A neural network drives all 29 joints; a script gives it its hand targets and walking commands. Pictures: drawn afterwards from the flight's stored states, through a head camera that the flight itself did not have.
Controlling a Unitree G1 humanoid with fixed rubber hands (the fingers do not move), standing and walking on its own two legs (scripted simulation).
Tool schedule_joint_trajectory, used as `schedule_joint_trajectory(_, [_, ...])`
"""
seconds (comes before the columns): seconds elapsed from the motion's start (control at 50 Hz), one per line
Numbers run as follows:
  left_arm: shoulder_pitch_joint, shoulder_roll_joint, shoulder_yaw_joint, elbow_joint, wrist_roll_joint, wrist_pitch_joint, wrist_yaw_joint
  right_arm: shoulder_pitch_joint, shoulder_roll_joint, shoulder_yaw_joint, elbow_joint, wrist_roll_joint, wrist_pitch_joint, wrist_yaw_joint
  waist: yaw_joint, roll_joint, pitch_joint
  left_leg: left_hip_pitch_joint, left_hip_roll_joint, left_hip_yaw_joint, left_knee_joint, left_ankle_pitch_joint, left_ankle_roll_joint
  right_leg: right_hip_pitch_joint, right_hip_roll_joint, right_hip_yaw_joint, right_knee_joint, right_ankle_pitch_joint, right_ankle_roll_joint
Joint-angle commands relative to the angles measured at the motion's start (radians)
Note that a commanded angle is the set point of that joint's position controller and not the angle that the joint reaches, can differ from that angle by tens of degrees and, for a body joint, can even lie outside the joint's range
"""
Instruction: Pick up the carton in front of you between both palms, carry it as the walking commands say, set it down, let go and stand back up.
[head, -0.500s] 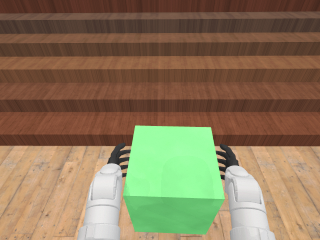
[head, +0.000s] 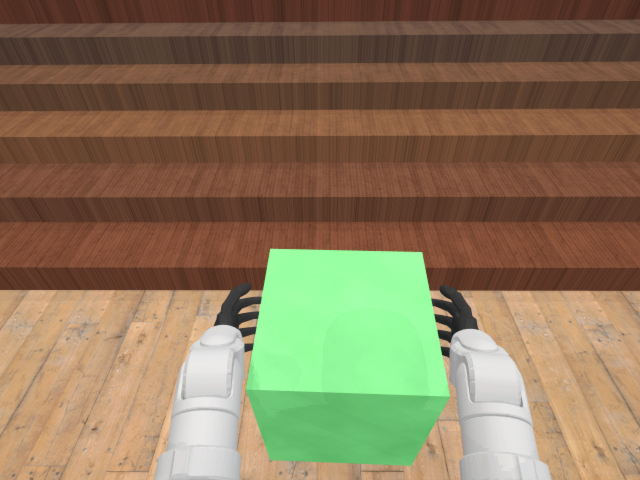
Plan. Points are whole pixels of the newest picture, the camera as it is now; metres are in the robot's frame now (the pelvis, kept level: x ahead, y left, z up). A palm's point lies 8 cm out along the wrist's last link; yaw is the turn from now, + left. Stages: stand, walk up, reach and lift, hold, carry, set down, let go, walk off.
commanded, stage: hold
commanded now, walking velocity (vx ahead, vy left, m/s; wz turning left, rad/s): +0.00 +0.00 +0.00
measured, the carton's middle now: (342, 360) +0.30 +0.00 -0.03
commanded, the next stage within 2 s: carry in 0.32 s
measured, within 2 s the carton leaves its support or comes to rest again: neither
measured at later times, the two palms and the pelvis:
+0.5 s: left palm (232, 323) +0.30 +0.15 +0.06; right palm (464, 327) +0.31 -0.15 +0.06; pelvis +0.02 +0.00 -0.01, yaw -1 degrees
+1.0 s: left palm (258, 219) +0.49 +0.14 +0.08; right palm (442, 217) +0.51 -0.16 +0.08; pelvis +0.23 -0.02 +0.00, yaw +2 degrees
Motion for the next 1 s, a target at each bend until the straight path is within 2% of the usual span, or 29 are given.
schedule_joint_trajectory(0.0, [-0.487, -0.915, -0.544, -0.046, -0.271, -0.038, -0.229, -0.474, 0.916, 0.551, -0.030, 0.273, -0.026, 0.242, 0.000, 0.002, -0.226, 0.065, -0.069, 0.069, -0.046, 0.172, -0.008, 0.023, 0.070, -0.073, -0.055, 0.169, 0.009])
schedule_joint_trajectory(0.28, [-0.465, -0.906, -0.553, -0.070, -0.277, -0.036, -0.227, -0.450, 0.909, 0.562, -0.055, 0.278, -0.024, 0.238, 0.000, 0.001, -0.221, 0.063, -0.071, 0.066, -0.046, 0.181, -0.007, 0.028, 0.070, -0.069, -0.056, 0.181, 0.010])
schedule_joint_trajectory(0.3, [-0.478, -0.915, -0.563, -0.064, -0.286, -0.033, -0.226, -0.469, 0.909, 0.567, -0.063, 0.285, -0.022, 0.237, -0.001, 0.010, -0.231, -0.055, 0.113, 0.049, 0.045, 0.046, 0.007, -0.091, -0.111, -0.044, 0.042, 0.038, -0.008])
schedule_joint_trajectory(0.34, [-0.492, -0.915, -0.593, -0.106, -0.309, -0.032, -0.221, -0.472, 0.918, 0.597, -0.094, 0.303, -0.019, 0.233, 0.000, 0.009, -0.217, -0.159, 0.097, -0.007, -0.014, -0.407, 0.025, -0.179, -0.082, -0.008, 0.002, -0.395, -0.017])
schedule_joint_trajectory(0.36, [-0.505, -0.921, -0.614, -0.131, -0.323, -0.027, -0.217, -0.487, 0.922, 0.618, -0.122, 0.319, -0.014, 0.228, -0.002, 0.014, -0.190, -0.206, 0.096, -0.014, -0.021, -0.526, 0.030, -0.218, -0.077, -0.010, 0.004, -0.507, -0.019])
schedule_joint_trajectory(0.44, [-0.494, -0.893, -0.712, -0.256, -0.387, 0.029, -0.193, -0.470, 0.899, 0.715, -0.237, 0.380, 0.046, 0.202, -0.003, 0.044, -0.285, -0.183, 0.130, 0.001, 0.022, -0.374, 0.045, -0.221, -0.076, -0.086, 0.111, -0.293, -0.028])
schedule_joint_trajectory(0.5, [-0.497, -0.851, -0.772, -0.345, -0.442, 0.115, -0.176, -0.452, 0.859, 0.772, -0.328, 0.430, 0.132, 0.179, -0.009, 0.055, -0.278, -0.212, 0.163, -0.028, 0.028, -0.457, 0.064, -0.279, -0.099, -0.079, 0.121, -0.361, -0.035])
schedule_joint_trajectory(0.54, [-0.487, -0.820, -0.787, -0.371, -0.470, 0.181, -0.166, -0.455, 0.829, 0.795, -0.366, 0.461, 0.199, 0.168, -0.004, -0.001, -0.242, -0.302, 0.140, 0.036, 0.115, -0.410, 0.049, -0.241, -0.150, -0.024, 0.063, -0.378, -0.056])
schedule_joint_trajectory(0.56, [-0.467, -0.807, -0.793, -0.385, -0.483, 0.211, -0.160, -0.452, 0.818, 0.808, -0.385, 0.479, 0.232, 0.163, 0.003, -0.079, -0.240, -0.382, 0.108, 0.108, 0.219, -0.335, 0.029, -0.166, -0.199, 0.048, 0.009, -0.368, -0.083])
schedule_joint_trajectory(0.58, [-0.444, -0.791, -0.790, -0.400, -0.489, 0.236, -0.154, -0.461, 0.821, 0.824, -0.418, 0.505, 0.262, 0.162, 0.010, -0.194, -0.241, -0.458, 0.065, 0.201, 0.335, -0.255, 0.005, -0.086, -0.261, 0.146, -0.041, -0.282, -0.121])
schedule_joint_trajectory(0.6, [-0.408, -0.792, -0.792, -0.417, -0.492, 0.260, -0.146, -0.454, 0.826, 0.843, -0.444, 0.534, 0.290, 0.163, 0.011, -0.232, -0.212, -0.514, 0.050, 0.245, 0.280, -0.268, -0.001, -0.047, -0.295, 0.187, -0.034, -0.146, -0.156])
schedule_joint_trajectory(0.62, [-0.395, -0.798, -0.796, -0.453, -0.497, 0.284, -0.137, -0.456, 0.836, 0.860, -0.469, 0.563, 0.313, 0.166, 0.007, -0.201, -0.212, -0.460, 0.048, 0.253, 0.198, -0.252, 0.005, -0.058, -0.282, 0.149, 0.011, -0.012, -0.161])
schedule_joint_trajectory(0.66, [-0.408, -0.815, -0.815, -0.533, -0.530, 0.330, -0.130, -0.426, 0.861, 0.864, -0.494, 0.588, 0.346, 0.167, -0.006, -0.084, -0.296, -0.247, 0.052, 0.235, 0.110, -0.163, 0.021, -0.109, -0.194, -0.068, 0.200, 0.185, -0.097])
schedule_joint_trajectory(0.68, [-0.394, -0.828, -0.832, -0.570, -0.553, 0.353, -0.130, -0.375, 0.861, 0.850, -0.496, 0.583, 0.359, 0.164, -0.020, 0.055, -0.338, -0.019, 0.110, 0.119, 0.099, -0.033, 0.058, -0.286, -0.143, -0.185, 0.386, 0.298, -0.045])
schedule_joint_trajectory(0.7, [-0.396, -0.832, -0.844, -0.605, -0.569, 0.372, -0.135, -0.317, 0.858, 0.842, -0.499, 0.570, 0.371, 0.158, -0.038, 0.244, -0.377, 0.211, 0.240, -0.068, 0.086, 0.281, 0.120, -0.543, -0.089, -0.282, 0.591, 0.195, 0.006])
schedule_joint_trajectory(0.72, [-0.394, -0.848, -0.854, -0.619, -0.579, 0.385, -0.144, -0.283, 0.853, 0.835, -0.520, 0.559, 0.380, 0.149, -0.037, 0.353, -0.321, 0.335, 0.351, -0.216, 0.029, 0.571, 0.184, -0.781, -0.030, -0.306, 0.595, -0.284, 0.023])
schedule_joint_trajectory(0.74, [-0.394, -0.856, -0.855, -0.630, -0.590, 0.391, -0.154, -0.298, 0.852, 0.843, -0.582, 0.556, 0.389, 0.140, -0.044, 0.240, -0.261, 0.373, 0.392, -0.247, 0.037, 0.637, 0.222, -0.871, -0.051, -0.270, 0.537, -0.460, 0.010])
schedule_joint_trajectory(0.76, [-0.373, -0.860, -0.846, -0.632, -0.596, 0.397, -0.158, -0.316, 0.888, 0.853, -0.618, 0.566, 0.402, 0.136, -0.046, 0.149, -0.262, 0.385, 0.394, -0.206, 0.032, 0.588, 0.213, -0.856, -0.067, -0.260, 0.426, -0.486, -0.003])
schedule_joint_trajectory(0.78, [-0.340, -0.863, -0.844, -0.646, -0.601, 0.402, -0.159, -0.314, 0.895, 0.856, -0.659, 0.574, 0.409, 0.134, -0.041, 0.128, -0.271, 0.342, 0.379, -0.143, 0.038, 0.519, 0.171, -0.762, -0.063, -0.270, 0.306, -0.383, -0.013])
schedule_joint_trajectory(0.8, [-0.336, -0.870, -0.846, -0.655, -0.606, 0.406, -0.157, -0.345, 0.882, 0.861, -0.695, 0.583, 0.417, 0.134, -0.027, 0.149, -0.305, 0.246, 0.337, -0.039, 0.063, 0.486, 0.124, -0.579, -0.039, -0.301, 0.189, -0.217, -0.018])
schedule_joint_trajectory(0.82, [-0.331, -0.875, -0.841, -0.661, -0.603, 0.409, -0.151, -0.353, 0.869, 0.867, -0.714, 0.595, 0.428, 0.136, -0.001, 0.141, -0.365, 0.074, 0.260, 0.129, 0.148, 0.449, 0.073, -0.251, 0.004, -0.345, 0.035, -0.049, -0.024])
schedule_joint_trajectory(0.84, [-0.306, -0.862, -0.827, -0.665, -0.593, 0.412, -0.144, -0.333, 0.848, 0.871, -0.731, 0.610, 0.439, 0.139, 0.013, 0.075, -0.441, -0.141, 0.199, 0.249, 0.293, 0.366, 0.030, 0.105, -0.014, -0.326, 0.019, 0.026, -0.031])
schedule_joint_trajectory(0.86, [-0.262, -0.845, -0.813, -0.651, -0.572, 0.415, -0.134, -0.374, 0.810, 0.874, -0.762, 0.623, 0.451, 0.146, 0.049, -0.149, -0.453, -0.370, 0.112, 0.318, 0.560, 0.081, -0.015, 0.243, -0.250, 0.072, -0.132, -0.190, -0.074])
schedule_joint_trajectory(0.88, [-0.292, -0.836, -0.799, -0.652, -0.550, 0.415, -0.125, -0.429, 0.804, 0.890, -0.780, 0.642, 0.464, 0.156, 0.030, -0.332, -0.398, -0.646, 0.009, 0.261, 0.697, -0.297, -0.021, 0.360, -0.433, 0.414, -0.159, 0.090, -0.209])
schedule_joint_trajectory(0.9, [-0.329, -0.834, -0.799, -0.686, -0.552, 0.427, -0.119, -0.426, 0.810, 0.893, -0.753, 0.646, 0.470, 0.161, 0.022, -0.197, -0.360, -0.730, 0.092, 0.166, 0.809, -0.336, 0.020, 0.356, -0.470, 0.365, -0.097, 0.220, -0.271])
schedule_joint_trajectory(0.92, [-0.344, -0.838, -0.801, -0.687, -0.559, 0.438, -0.115, -0.407, 0.811, 0.880, -0.723, 0.650, 0.475, 0.165, 0.024, -0.100, -0.335, -0.757, 0.128, 0.158, 0.840, -0.320, 0.038, 0.330, -0.441, 0.272, -0.068, 0.343, -0.263])
schedule_joint_trajectory(0.94, [-0.347, -0.840, -0.807, -0.689, -0.566, 0.446, -0.113, -0.381, 0.822, 0.870, -0.691, 0.647, 0.478, 0.165, 0.021, -0.037, -0.338, -0.766, 0.148, 0.155, 0.791, -0.258, 0.042, 0.333, -0.409, 0.183, -0.076, 0.337, -0.221])
schedule_joint_trajectory(0.96, [-0.350, -0.847, -0.812, -0.690, -0.573, 0.451, -0.116, -0.355, 0.831, 0.858, -0.667, 0.636, 0.478, 0.162, 0.023, -0.028, -0.322, -0.754, 0.149, 0.170, 0.699, -0.203, 0.038, 0.321, -0.377, 0.100, -0.099, 0.362, -0.175])
schedule_joint_trajectory(0.98, [-0.350, -0.852, -0.818, -0.684, -0.581, 0.456, -0.122, -0.330, 0.840, 0.849, -0.644, 0.621, 0.476, 0.157, 0.024, -0.057, -0.314, -0.738, 0.133, 0.199, 0.630, -0.167, 0.029, 0.320, -0.345, 0.031, -0.110, 0.406, -0.150])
